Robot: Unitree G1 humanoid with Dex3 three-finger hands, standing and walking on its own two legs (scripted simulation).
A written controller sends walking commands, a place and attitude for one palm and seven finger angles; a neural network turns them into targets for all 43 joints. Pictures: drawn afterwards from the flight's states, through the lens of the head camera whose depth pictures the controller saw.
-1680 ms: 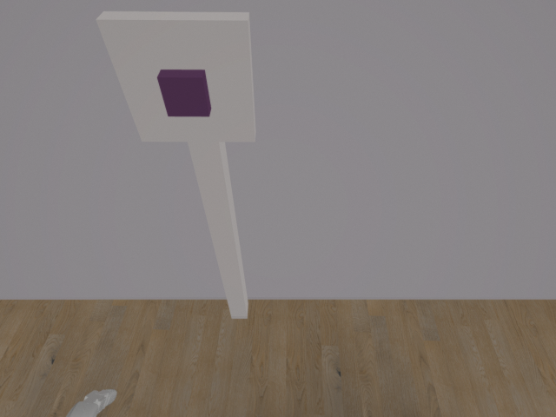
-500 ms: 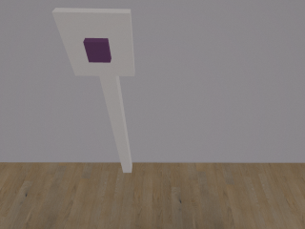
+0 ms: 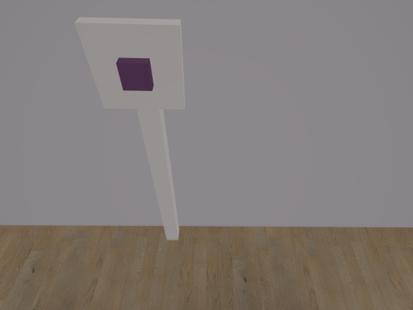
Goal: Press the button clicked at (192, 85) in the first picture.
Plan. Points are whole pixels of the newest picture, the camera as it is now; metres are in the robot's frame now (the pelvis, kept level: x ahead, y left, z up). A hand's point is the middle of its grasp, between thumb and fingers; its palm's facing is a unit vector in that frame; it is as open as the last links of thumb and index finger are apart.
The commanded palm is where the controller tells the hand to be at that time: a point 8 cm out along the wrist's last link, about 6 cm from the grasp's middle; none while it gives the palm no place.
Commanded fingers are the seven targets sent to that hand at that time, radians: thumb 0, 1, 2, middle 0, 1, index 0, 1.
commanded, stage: shuffle to correct the standing spot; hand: left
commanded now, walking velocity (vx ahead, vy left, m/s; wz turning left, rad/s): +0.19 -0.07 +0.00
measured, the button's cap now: (136, 74) +0.55 +0.19 +0.19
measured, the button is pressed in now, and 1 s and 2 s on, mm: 0 0 0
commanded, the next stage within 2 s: come to a stop and stand still in 0.18 s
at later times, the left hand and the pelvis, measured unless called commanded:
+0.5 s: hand out of the picture +0.03 +0.18 -0.19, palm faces +0.05 -0.99 -0.14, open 7.4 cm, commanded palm none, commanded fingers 0.00 0.90 0.90 -0.20 -0.30 -0.20 -0.30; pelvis +0.10 +0.02 -0.01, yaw +2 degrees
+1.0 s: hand (147, 285) +0.21 +0.15 -0.17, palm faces +0.07 -0.96 -0.28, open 7.4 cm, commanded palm none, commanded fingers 0.00 0.90 0.90 -0.20 -0.30 -0.20 -0.30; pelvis +0.12 -0.04 -0.01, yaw +3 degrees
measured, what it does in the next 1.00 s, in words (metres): walks ahead: right foot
